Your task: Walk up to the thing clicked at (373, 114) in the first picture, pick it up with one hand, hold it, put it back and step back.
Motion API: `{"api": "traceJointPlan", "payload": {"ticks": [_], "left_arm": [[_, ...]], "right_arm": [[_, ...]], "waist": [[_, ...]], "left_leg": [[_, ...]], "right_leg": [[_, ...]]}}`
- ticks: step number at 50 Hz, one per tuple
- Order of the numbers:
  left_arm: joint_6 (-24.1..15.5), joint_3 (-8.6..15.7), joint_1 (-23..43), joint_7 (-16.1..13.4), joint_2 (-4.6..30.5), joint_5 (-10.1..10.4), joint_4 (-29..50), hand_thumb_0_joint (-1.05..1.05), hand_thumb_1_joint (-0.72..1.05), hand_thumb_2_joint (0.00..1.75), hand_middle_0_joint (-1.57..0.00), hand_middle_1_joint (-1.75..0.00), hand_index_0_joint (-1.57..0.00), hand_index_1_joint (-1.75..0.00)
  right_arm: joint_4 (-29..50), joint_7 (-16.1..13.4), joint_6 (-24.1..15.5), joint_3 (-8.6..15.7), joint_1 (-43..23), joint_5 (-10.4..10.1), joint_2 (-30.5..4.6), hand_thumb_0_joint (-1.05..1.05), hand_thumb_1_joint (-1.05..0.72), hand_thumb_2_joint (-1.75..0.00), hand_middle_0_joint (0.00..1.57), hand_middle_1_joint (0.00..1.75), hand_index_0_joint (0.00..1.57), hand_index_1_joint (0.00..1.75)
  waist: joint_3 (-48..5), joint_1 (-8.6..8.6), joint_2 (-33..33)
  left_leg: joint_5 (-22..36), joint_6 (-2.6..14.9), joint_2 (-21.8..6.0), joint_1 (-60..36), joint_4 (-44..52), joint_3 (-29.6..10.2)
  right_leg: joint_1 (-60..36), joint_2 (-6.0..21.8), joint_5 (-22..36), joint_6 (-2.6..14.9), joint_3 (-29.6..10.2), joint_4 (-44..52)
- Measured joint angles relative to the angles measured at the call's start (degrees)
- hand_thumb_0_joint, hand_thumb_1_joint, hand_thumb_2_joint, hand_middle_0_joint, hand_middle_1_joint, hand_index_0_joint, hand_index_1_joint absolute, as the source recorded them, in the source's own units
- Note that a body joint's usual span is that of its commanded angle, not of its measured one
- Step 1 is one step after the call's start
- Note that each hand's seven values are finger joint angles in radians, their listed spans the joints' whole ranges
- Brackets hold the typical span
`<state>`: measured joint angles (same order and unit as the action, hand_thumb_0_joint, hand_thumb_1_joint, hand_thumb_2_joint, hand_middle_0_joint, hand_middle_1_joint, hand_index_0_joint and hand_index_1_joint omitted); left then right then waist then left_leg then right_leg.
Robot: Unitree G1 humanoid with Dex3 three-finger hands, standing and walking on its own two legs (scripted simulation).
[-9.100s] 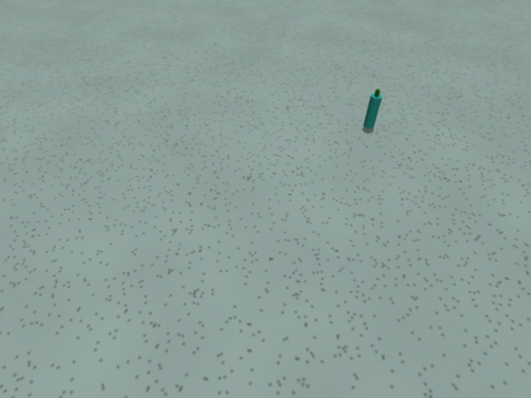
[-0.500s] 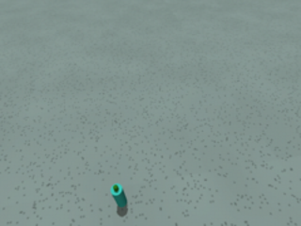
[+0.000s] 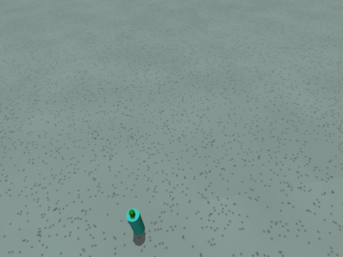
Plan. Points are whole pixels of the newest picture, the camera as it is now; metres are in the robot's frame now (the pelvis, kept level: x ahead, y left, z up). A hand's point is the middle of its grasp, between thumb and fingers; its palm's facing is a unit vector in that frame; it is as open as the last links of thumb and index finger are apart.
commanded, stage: stand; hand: left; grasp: from the side
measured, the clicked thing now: (135, 220) +0.43 +0.23 -0.65
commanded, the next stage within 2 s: go down in 0.20 s
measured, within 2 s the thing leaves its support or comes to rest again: neither
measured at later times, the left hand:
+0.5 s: hand out of the picture +0.14 +0.25 -0.16, palm faces +0.05 -0.94 -0.33, open 9.9 cm
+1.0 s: hand out of the picture +0.13 +0.28 -0.18, palm faces +0.06 -0.94 -0.33, open 17.2 cm
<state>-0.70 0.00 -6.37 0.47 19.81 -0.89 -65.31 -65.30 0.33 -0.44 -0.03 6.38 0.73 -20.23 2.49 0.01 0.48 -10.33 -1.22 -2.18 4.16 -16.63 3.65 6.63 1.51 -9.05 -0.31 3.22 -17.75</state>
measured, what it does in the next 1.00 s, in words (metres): lowers itself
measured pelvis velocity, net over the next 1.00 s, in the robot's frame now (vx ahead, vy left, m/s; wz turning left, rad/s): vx -0.01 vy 0.02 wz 0.02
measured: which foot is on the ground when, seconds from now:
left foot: down 0.00-1.00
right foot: down 0.00-1.00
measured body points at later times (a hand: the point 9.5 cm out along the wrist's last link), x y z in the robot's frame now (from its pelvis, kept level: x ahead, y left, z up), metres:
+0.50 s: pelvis -0.01 +0.00 -0.01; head +0.05 +0.00 +0.43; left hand +0.14 +0.30 -0.14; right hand +0.09 -0.27 -0.14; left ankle -0.01 +0.13 -0.75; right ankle +0.01 -0.12 -0.75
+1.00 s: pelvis -0.01 +0.02 -0.06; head +0.05 +0.03 +0.39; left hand +0.13 +0.33 -0.16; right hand +0.14 -0.24 -0.15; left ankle -0.01 +0.13 -0.75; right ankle +0.01 -0.12 -0.75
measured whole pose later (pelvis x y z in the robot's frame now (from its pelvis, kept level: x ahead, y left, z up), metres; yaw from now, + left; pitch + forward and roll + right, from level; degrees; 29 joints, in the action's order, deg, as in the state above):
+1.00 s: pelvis -0.01 +0.02 -0.06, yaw +1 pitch +11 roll -2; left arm 11.8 11.0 -12.0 3.1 18.5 -3.1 -32.0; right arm -35.2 -3.5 -8.2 1.4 13.9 -1.0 -14.7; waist -4.6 1.8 0.4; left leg -26.0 0.3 -2.7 38.6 -53.2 1.4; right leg 38.6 2.8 -22.7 -1.2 3.9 -50.1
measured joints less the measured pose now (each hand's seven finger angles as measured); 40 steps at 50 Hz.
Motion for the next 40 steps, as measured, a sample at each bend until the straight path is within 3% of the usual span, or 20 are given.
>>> {"api": "traceJointPlan", "payload": {"ticks": [16,19,23,27,33,40], "left_arm": [[-0.07,-0.09,0.37,-0.08,-0.03,-0.03,0.30,0.00,0.90,0.90,-0.21,-0.30,-0.20,-0.30],[-0.83,1.85,1.74,-0.92,-1.08,1.20,3.63,0.01,0.86,0.86,-0.21,-0.26,-0.20,-0.27],[-0.81,5.97,8.23,-0.05,-1.22,-0.74,2.93,0.01,0.71,0.71,-0.15,-0.16,-0.15,-0.17],[0.40,9.39,9.08,0.88,-0.62,-2.85,6.34,0.00,0.50,0.49,-0.10,-0.09,-0.10,-0.10],[5.05,10.96,5.98,1.72,-0.40,-3.46,11.84,0.00,0.16,0.23,-0.09,-0.04,-0.08,-0.04],[7.65,11.29,0.99,2.44,-0.86,-3.02,19.67,0.00,-0.19,0.09,-0.09,-0.04,-0.08,-0.04]], "right_arm": [[0.11,-0.05,0.03,-0.01,-0.19,-0.01,-0.04,0.01,-0.90,-0.90,0.20,0.30,0.20,0.30],[8.07,-1.62,-1.07,-0.02,2.72,-2.50,0.46,0.01,-0.93,-0.91,0.20,0.30,0.20,0.30],[15.20,-2.28,-2.15,0.69,4.55,-2.72,2.88,0.01,-0.97,-0.92,0.20,0.30,0.20,0.30],[19.32,-2.16,-2.41,1.21,6.42,-2.22,5.36,0.01,-0.98,-0.92,0.20,0.30,0.20,0.30],[23.45,-1.99,-2.73,1.30,8.77,-2.22,6.34,0.01,-0.96,-0.91,0.20,0.30,0.20,0.30],[26.79,-2.23,-4.98,1.79,9.12,-1.87,5.60,0.01,-0.92,-0.90,0.20,0.30,0.20,0.30]], "waist": [[-0.16,0.02,0.03],[0.34,0.31,0.10],[0.74,0.50,-0.52],[-0.60,1.01,-1.22],[-2.67,1.90,-0.71],[-4.75,1.86,-0.27]], "left_leg": [[-0.24,0.02,0.04,-0.11,0.05,-0.09],[-1.35,0.34,0.23,4.12,-3.56,-0.71],[-2.98,0.34,0.12,11.27,-9.25,-1.09],[-4.83,0.36,-0.10,16.00,-13.53,-0.77],[-7.53,0.69,-0.19,20.03,-18.60,-0.75],[-11.68,1.15,-0.27,26.78,-27.33,-1.12]], "right_leg": [[-0.18,0.04,-0.24,-0.06,0.08,0.10],[3.66,0.45,-1.40,0.02,0.57,-3.21],[10.53,0.65,-2.95,0.21,0.72,-8.51],[15.41,0.65,-4.56,0.27,0.23,-12.69],[19.07,0.80,-6.65,-0.08,0.01,-16.82],[25.26,1.15,-10.18,-0.55,0.01,-24.48]]}}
